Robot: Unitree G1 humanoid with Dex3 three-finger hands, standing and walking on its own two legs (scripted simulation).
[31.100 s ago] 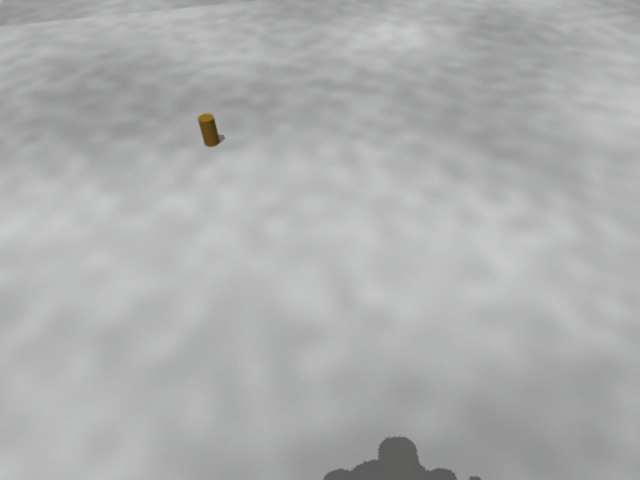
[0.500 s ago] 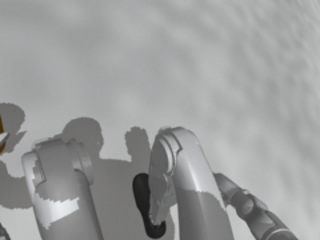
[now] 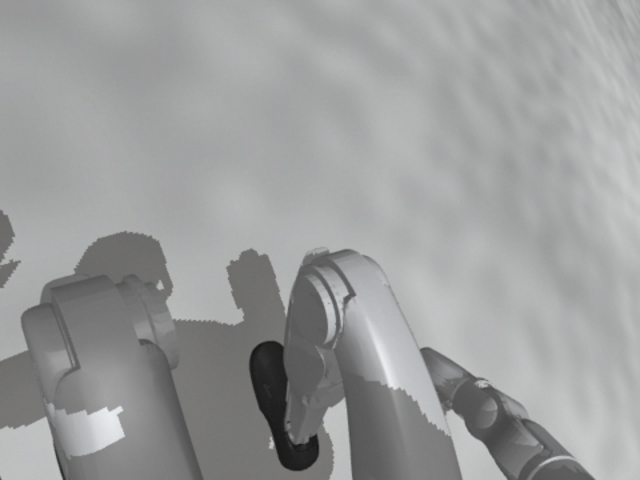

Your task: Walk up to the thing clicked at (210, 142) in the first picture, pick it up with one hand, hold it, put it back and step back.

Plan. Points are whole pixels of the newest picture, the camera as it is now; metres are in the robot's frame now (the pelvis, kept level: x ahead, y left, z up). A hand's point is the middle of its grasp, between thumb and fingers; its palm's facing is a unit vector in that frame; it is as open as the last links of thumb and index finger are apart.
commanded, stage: lower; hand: left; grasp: from the side
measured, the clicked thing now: out of the picture +0.37 +0.32 -0.19
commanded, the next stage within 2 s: loosen in 0.12 s
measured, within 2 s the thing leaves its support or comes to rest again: rests again in 0.98 s
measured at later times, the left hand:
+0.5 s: hand out of the picture +0.37 +0.33 -0.17, palm faces +0.51 -0.86 +0.02, open 12.6 cm
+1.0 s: hand out of the picture +0.36 +0.36 -0.14, palm faces +0.52 -0.86 +0.00, open 17.4 cm
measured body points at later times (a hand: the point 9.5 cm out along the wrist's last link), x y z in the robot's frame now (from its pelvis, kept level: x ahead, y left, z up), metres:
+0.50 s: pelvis +0.00 +0.00 +0.00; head +0.20 +0.21 +0.34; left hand +0.34 +0.37 -0.17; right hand +0.21 -0.22 -0.03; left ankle +0.09 +0.13 -0.24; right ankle +0.13 -0.12 -0.24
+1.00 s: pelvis +0.00 +0.00 +0.00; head +0.19 +0.21 +0.35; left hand +0.33 +0.40 -0.14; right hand +0.21 -0.22 -0.02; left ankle +0.09 +0.13 -0.24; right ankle +0.13 -0.12 -0.24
